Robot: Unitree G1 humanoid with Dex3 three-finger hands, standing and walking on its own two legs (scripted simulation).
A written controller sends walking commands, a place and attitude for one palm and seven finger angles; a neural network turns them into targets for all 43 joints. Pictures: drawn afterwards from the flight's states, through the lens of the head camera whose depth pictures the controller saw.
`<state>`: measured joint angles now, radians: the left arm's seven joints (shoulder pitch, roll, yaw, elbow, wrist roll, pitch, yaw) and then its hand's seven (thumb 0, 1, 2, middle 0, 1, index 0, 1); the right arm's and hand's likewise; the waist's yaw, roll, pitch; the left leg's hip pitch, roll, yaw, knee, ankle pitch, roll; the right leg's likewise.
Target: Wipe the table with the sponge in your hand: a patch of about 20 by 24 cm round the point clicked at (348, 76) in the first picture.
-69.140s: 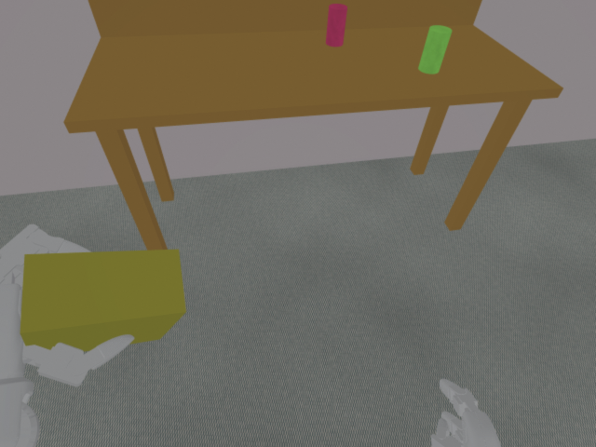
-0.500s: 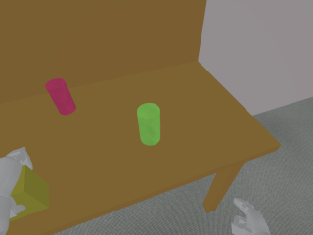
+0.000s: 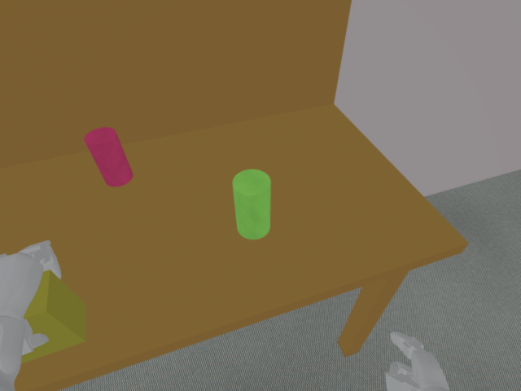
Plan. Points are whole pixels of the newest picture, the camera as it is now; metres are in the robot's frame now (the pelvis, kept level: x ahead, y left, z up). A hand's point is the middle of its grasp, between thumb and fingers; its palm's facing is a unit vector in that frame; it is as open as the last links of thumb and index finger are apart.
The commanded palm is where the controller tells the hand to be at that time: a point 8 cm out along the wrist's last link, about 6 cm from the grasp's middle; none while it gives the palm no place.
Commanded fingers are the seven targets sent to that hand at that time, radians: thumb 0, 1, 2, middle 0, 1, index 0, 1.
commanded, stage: lift the sponge slowly off the table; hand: left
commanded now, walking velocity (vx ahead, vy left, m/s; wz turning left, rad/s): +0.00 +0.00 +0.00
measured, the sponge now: (30, 328) +0.18 +0.38 +0.00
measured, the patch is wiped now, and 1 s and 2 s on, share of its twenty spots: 1.00 1.00 1.00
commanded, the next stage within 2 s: bring the sponge back beside the body in 1.78 s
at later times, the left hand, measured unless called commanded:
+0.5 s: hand (16, 314) +0.17 +0.36 +0.08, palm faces +0.00 -0.06 -1.00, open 10.5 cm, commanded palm +0.15 +0.35 +0.14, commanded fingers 0.00 0.10 1.30 -1.20 -1.60 -1.20 -1.60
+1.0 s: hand (16, 291) +0.19 +0.34 +0.11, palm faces +0.01 -0.04 -1.00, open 10.5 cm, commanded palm +0.15 +0.34 +0.18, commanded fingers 0.00 0.10 1.30 -1.20 -1.60 -1.20 -1.60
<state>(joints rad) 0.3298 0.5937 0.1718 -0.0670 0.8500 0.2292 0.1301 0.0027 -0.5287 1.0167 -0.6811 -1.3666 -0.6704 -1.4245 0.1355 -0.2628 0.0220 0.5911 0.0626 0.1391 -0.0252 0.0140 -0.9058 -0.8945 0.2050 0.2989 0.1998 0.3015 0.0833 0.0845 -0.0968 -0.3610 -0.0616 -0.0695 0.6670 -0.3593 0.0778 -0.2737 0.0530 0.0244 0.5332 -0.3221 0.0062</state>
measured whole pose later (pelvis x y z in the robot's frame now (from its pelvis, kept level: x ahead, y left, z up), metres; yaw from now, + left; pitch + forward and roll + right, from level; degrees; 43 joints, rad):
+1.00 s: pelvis -0.02 -0.01 +0.01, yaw +1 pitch -2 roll -2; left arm 0.20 0.66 0.14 -0.13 0.82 0.23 -0.03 0.00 -0.56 1.02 -0.73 -1.31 -0.72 -1.37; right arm 0.10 -0.27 0.05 0.60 0.05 0.11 -0.05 0.01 -0.90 -0.89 0.21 0.30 0.20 0.30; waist 0.12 0.09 0.00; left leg -0.23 -0.07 -0.09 0.55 -0.28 0.06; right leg -0.14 0.04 0.01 0.43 -0.26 -0.01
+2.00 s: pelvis -0.03 -0.02 +0.01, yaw +2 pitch -4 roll -2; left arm 0.07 0.71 0.15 -0.14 0.80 0.20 -0.14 0.00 -0.56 1.02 -0.73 -1.31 -0.72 -1.37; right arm 0.08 -0.27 0.08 0.60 0.06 0.10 -0.07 0.01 -0.90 -0.89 0.21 0.30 0.20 0.30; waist 0.13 0.09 0.04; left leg -0.17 -0.07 -0.09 0.48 -0.23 0.05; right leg -0.10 0.04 0.01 0.38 -0.22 -0.01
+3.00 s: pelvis -0.04 -0.04 +0.01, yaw +0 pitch -6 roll -1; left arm 0.25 0.55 0.01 -0.32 0.84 0.38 -0.03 0.00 -0.56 1.03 -0.73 -1.32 -0.72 -1.37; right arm 0.05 -0.26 0.07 0.61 0.05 0.09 -0.04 0.02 -0.90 -0.89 0.21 0.30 0.20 0.30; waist 0.15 0.11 0.01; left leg -0.14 -0.03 -0.08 0.49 -0.23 0.02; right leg -0.09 0.07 0.02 0.42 -0.23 -0.04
